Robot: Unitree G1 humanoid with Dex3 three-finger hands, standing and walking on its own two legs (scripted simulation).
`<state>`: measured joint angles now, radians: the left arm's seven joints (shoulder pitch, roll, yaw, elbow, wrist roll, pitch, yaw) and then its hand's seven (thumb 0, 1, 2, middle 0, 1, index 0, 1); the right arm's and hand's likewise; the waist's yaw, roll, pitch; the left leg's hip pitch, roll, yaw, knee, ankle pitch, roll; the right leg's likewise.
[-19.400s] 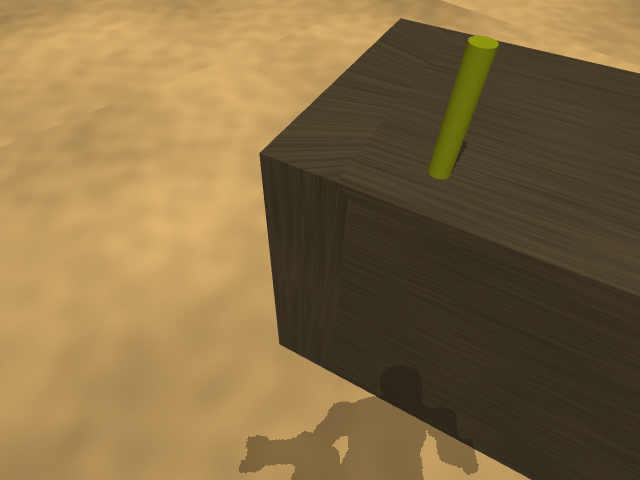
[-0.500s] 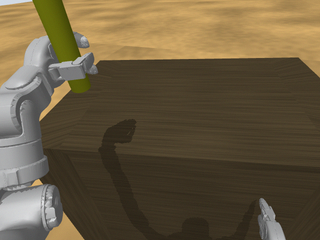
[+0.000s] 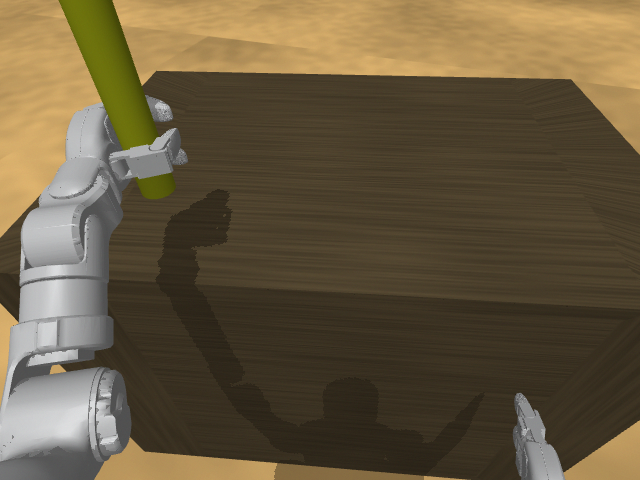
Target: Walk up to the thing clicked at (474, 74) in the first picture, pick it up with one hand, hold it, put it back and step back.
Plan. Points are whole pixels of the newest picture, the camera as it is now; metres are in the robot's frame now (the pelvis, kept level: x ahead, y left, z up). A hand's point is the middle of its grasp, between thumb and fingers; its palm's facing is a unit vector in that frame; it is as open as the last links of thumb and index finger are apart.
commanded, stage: crouch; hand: left
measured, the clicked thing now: (124, 100) +0.41 +0.20 +0.30
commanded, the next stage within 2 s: lower in 0.78 s
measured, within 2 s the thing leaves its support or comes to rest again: neither
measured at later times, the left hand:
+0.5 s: hand (163, 146) +0.45 +0.19 +0.22, palm faces +0.18 -0.98 +0.01, open 5.1 cm
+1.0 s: hand (172, 155) +0.47 +0.19 +0.20, palm faces +0.18 -0.98 +0.01, open 5.1 cm
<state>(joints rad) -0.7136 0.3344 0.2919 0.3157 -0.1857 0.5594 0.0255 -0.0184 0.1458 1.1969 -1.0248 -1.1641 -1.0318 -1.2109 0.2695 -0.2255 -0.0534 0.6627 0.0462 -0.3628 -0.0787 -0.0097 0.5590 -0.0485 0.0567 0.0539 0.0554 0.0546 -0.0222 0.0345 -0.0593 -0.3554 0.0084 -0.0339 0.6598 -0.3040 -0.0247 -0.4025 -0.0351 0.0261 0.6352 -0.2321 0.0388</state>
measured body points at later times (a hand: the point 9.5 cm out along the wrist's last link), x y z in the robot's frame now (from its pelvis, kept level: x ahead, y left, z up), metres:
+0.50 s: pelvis +0.03 +0.00 +0.00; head +0.02 -0.01 +0.45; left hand +0.43 +0.24 +0.22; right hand +0.18 -0.25 -0.06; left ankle +0.03 +0.13 -0.72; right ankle +0.06 -0.14 -0.72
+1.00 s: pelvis +0.03 +0.00 +0.00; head +0.04 +0.00 +0.45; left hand +0.45 +0.25 +0.20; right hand +0.18 -0.25 -0.06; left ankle +0.03 +0.13 -0.72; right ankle +0.06 -0.14 -0.72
